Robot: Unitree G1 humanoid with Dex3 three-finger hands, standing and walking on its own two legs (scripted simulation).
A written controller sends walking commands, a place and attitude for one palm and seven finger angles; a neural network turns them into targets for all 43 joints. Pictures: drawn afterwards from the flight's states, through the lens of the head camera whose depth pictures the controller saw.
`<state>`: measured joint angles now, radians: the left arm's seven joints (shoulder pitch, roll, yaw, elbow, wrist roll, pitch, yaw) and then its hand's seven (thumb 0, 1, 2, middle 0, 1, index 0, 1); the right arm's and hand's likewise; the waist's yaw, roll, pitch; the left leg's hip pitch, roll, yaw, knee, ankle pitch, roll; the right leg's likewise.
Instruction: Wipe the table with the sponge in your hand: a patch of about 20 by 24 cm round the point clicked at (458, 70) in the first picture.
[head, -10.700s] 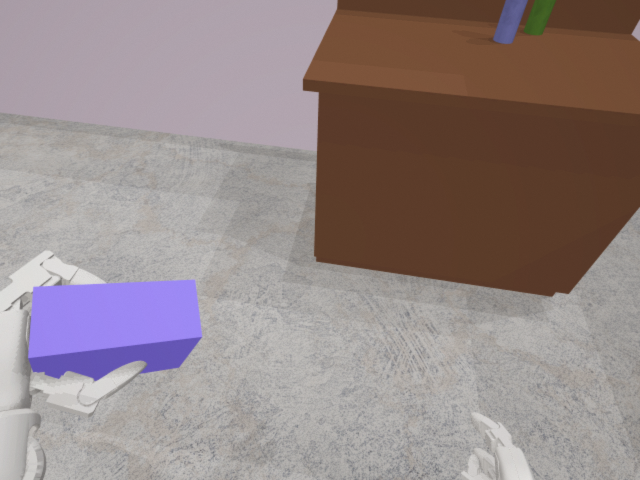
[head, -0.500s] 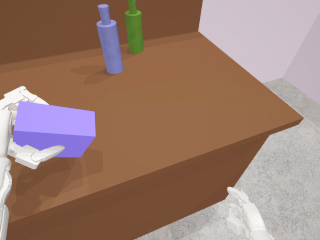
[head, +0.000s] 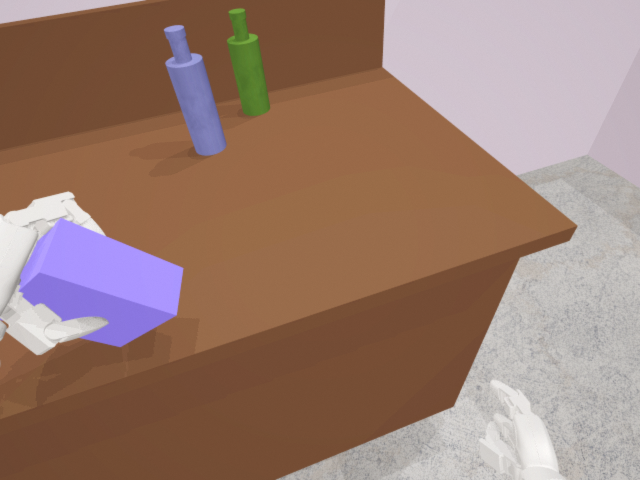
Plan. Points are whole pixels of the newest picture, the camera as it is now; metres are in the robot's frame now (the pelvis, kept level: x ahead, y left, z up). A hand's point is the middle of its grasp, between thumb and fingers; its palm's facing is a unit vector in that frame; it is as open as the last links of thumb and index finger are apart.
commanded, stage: turn the palm down, sponge in hand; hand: left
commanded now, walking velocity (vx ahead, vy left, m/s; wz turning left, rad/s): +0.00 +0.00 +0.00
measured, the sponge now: (115, 297) +0.25 +0.25 +0.16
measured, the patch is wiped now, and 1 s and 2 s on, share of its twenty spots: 0.00 0.00 0.00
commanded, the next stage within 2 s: move the sponge above the wiping area in 1.50 s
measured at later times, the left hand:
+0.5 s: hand (12, 258) +0.23 +0.31 +0.23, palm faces +0.33 -0.29 -0.90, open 10.0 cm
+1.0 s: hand out of the picture +0.23 +0.33 +0.26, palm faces +0.35 -0.11 -0.93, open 10.0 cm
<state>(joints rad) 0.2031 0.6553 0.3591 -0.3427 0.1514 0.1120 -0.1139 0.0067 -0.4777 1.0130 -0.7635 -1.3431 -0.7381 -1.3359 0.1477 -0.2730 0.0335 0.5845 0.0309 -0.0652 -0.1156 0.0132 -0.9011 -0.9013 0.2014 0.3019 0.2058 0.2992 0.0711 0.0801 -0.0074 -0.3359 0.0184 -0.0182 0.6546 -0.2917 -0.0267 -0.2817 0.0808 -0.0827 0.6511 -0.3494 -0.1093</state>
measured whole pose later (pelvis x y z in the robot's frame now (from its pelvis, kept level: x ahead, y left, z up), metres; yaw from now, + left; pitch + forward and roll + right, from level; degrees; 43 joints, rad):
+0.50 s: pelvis -0.01 +0.02 +0.00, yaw -1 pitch -2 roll +1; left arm 0.11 0.72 0.26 -0.42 0.37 0.36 -0.06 0.01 -0.48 1.01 -0.76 -1.34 -0.74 -1.33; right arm 0.10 -0.28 0.04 0.59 0.07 -0.04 -0.13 0.01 -0.90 -0.90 0.20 0.30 0.20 0.30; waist 0.11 0.11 -0.03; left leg -0.33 -0.01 0.00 0.65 -0.29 0.00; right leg -0.29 0.05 -0.05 0.67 -0.35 -0.08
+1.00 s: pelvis -0.02 +0.05 +0.01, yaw +0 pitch -4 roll +1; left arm -0.11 0.69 0.08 -0.43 0.69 0.55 -0.17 0.01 -0.48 1.02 -0.76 -1.34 -0.74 -1.33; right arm -0.04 -0.26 0.10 0.63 0.08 0.01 -0.09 0.01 -0.90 -0.90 0.20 0.30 0.19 0.30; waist 0.15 0.12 0.00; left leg -0.24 -0.05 0.01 0.49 -0.18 0.03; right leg -0.21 0.02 -0.04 0.53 -0.26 -0.05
